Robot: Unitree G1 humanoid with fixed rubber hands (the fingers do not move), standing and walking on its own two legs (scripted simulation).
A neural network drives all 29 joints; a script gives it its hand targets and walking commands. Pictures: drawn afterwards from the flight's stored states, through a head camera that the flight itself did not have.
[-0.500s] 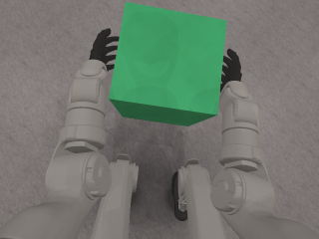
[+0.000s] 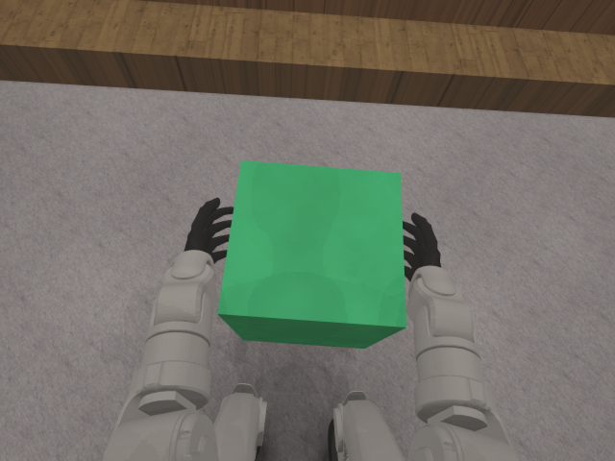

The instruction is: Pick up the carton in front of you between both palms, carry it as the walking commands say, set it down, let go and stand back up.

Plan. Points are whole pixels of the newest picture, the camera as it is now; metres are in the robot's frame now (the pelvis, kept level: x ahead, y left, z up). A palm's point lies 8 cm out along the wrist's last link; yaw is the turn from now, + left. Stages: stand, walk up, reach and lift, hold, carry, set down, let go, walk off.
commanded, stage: reach and lift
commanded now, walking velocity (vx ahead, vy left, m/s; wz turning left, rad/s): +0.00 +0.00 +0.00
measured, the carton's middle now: (311, 267) +0.40 +0.00 -0.10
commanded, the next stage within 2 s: hold in 1.58 s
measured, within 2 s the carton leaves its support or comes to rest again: neither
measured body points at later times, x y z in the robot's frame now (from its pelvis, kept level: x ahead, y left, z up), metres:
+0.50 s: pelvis +0.03 +0.00 +0.10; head +0.04 +0.01 +0.55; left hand +0.35 +0.16 +0.10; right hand +0.35 -0.15 +0.11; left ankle +0.06 +0.13 -0.63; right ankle +0.05 -0.13 -0.63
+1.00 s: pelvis +0.02 -0.01 +0.11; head +0.02 +0.00 +0.56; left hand +0.34 +0.15 +0.13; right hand +0.35 -0.15 +0.13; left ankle +0.06 +0.12 -0.63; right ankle +0.05 -0.13 -0.63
